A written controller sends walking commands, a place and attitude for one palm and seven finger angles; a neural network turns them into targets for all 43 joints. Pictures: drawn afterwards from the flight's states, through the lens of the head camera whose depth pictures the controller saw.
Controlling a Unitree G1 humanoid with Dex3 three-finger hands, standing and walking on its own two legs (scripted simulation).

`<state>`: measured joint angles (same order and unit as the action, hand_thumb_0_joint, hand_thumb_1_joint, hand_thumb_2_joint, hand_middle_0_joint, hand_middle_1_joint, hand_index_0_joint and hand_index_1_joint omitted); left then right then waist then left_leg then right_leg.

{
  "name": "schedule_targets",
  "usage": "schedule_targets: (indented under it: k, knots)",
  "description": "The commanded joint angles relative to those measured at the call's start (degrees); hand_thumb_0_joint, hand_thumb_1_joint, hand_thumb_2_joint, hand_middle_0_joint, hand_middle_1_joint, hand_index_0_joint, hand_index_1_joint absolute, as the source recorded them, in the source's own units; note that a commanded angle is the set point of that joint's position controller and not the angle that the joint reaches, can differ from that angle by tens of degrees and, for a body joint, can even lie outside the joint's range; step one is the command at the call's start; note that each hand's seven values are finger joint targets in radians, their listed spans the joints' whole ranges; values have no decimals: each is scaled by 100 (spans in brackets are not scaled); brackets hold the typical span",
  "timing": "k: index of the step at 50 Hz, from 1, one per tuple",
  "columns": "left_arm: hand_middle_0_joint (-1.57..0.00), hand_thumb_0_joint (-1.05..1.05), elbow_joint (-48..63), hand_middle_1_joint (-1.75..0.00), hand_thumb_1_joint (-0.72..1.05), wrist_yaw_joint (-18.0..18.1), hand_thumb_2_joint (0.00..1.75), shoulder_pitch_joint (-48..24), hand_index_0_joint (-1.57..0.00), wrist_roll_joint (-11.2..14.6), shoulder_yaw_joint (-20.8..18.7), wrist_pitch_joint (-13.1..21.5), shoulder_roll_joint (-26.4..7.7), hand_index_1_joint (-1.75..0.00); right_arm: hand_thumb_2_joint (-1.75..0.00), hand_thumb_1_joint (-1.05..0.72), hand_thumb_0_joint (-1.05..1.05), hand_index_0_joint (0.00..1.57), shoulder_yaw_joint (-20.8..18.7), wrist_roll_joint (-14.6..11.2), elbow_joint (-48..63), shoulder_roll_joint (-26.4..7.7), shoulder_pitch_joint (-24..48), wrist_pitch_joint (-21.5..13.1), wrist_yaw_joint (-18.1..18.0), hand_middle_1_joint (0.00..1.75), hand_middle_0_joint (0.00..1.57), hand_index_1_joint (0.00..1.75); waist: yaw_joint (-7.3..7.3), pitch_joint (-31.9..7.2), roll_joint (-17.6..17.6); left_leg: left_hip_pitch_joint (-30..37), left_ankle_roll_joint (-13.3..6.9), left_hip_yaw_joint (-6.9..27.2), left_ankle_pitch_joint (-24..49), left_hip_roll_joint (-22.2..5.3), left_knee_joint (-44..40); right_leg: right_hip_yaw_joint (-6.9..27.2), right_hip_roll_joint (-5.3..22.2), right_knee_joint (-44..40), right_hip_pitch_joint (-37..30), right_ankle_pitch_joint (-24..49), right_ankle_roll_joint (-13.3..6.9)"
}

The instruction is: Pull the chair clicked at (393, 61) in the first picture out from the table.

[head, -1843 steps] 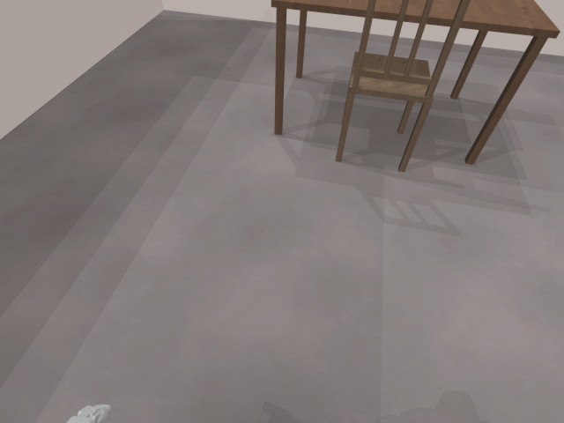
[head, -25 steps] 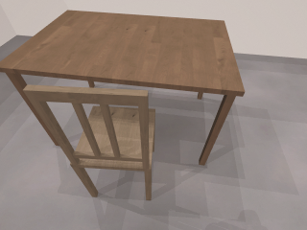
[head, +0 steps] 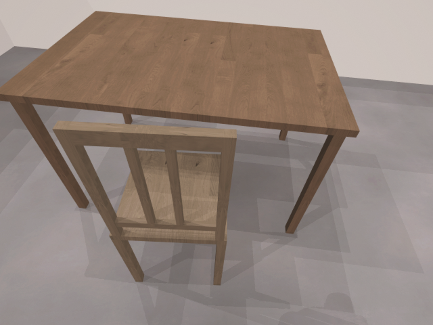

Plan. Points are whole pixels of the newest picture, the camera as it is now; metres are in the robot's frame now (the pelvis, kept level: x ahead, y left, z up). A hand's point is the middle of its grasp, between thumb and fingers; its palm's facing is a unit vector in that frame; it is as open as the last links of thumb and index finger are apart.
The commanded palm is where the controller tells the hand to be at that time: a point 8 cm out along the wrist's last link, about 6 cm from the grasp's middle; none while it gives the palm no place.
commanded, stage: come to a stop and stand still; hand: left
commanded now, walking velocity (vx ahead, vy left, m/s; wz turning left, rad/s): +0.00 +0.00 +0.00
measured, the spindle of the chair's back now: (142, 189) +0.44 +0.22 -0.08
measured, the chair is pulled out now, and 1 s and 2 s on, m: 0.16 0.16 0.16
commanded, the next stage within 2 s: look again from close up in 0.64 s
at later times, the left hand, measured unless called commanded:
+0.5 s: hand out of the picture -0.01 +0.20 -0.18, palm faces +0.01 -0.99 -0.15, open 7.4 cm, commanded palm none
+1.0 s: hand out of the picture -0.01 +0.18 -0.18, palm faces +0.00 -0.99 -0.14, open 7.4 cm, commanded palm none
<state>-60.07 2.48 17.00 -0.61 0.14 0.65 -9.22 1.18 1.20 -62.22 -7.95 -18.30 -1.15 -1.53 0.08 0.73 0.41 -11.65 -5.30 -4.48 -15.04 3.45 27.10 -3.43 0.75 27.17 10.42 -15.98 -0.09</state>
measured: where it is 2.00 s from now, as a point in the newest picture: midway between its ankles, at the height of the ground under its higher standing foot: outside the picture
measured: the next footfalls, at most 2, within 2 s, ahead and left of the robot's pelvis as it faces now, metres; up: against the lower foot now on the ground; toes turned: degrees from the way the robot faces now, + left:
none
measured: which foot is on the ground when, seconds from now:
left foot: down 0.00-1.00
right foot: down 0.00-1.00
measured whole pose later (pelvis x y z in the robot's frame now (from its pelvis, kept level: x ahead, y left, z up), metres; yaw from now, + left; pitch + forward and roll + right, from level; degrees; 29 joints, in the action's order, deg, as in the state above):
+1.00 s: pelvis +0.00 +0.03 +0.00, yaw -1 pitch -1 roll +0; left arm -64.0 2.8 18.5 -0.8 0.7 -0.1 -7.0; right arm 0.9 0.5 -66.4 -6.6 -18.3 -1.5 -1.9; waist 0.0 2.2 1.7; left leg -7.8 -7.5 -6.5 -12.6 5.8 21.0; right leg -1.1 2.8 24.5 8.6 -14.5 2.4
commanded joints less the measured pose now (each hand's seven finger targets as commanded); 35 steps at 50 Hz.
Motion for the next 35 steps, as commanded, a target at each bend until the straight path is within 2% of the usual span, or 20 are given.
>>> schedule_targets:
  k: [1,2,5,8,10,17,21,27,30,32,35]
  knots:
    - [-20,0,96,-30,90,10,90,441,-20,-9,-27,13,-379,-30,-90,-90,0,20,-98,-38,160,-666,-196,-118,-34,30,20,30,52,219,-146,-67,136,1138,962,-1015,-893,437,435,-320,35,427,-198]
    - [-20,0,84,-30,90,6,90,407,-20,-17,-22,12,-401,-30,-90,-90,0,20,-100,-46,132,-651,-170,-121,-33,30,20,30,52,286,-130,-58,127,1146,1104,-1017,-910,431,430,-351,43,495,-190]
    - [-20,0,2,-30,90,18,90,439,-20,-12,-14,-1,-395,-30,-90,-90,0,20,-103,-49,96,-720,-173,-128,-51,30,20,30,30,173,-202,200,164,1129,1477,-1039,-898,418,440,-316,64,510,-157]
    - [-20,0,-51,-30,90,20,90,449,-20,-14,1,-8,-405,-30,-90,-90,0,20,-103,-58,53,-733,-119,-124,-58,30,20,30,30,279,-151,225,164,1100,1625,-1024,-883,432,459,-374,70,560,-132]
    - [-20,0,-99,-30,90,27,90,468,-20,-11,-4,-18,-391,-30,-90,-90,0,20,-109,-62,36,-749,-134,-132,-70,30,20,30,23,214,-119,336,192,1125,1755,-1026,-898,433,467,-357,56,541,-122]
    - [-20,0,-187,-30,90,38,90,502,-20,-15,4,-53,-368,-30,-90,-90,0,20,-115,-78,-47,-733,-127,-118,-103,30,20,30,14,297,-210,556,257,1108,2172,-1087,-964,374,467,-362,164,439,-67]
    - [-20,0,-221,-30,90,51,90,524,-20,-13,2,-85,-342,-30,-90,-90,0,20,-125,-77,-90,-767,-198,-109,-119,30,20,30,8,316,-239,643,360,1217,2028,-1145,-1114,368,449,-249,274,244,-42]
    - [-20,0,-246,-30,90,55,90,525,-20,-12,-3,-94,-331,-30,-90,-90,0,20,-120,-80,-148,-699,-249,-100,-128,30,20,30,19,353,-144,652,357,1201,2140,-1160,-1138,402,448,-275,286,239,-40]
    - [-20,0,-270,-30,90,64,90,539,-20,-14,-14,-111,-308,-30,-90,-90,0,20,-127,-75,-184,-708,-311,-93,-122,30,20,30,10,426,-104,501,504,1277,1637,-1163,-1281,423,451,-226,272,199,-38]
    - [-20,0,-258,-30,90,59,90,547,-20,-22,-13,-107,-294,-30,-90,-90,0,20,-127,-81,-210,-662,-294,-88,-113,30,20,30,43,521,-77,392,389,1251,1457,-1159,-1313,430,458,-291,268,228,-44]
    - [-20,0,-281,-30,90,62,90,591,-20,-23,-10,-97,-273,-30,-90,-90,0,20,-127,-78,-235,-637,-323,-98,-101,30,20,30,30,443,-71,395,418,1250,1181,-1117,-1356,464,477,-307,237,314,-55]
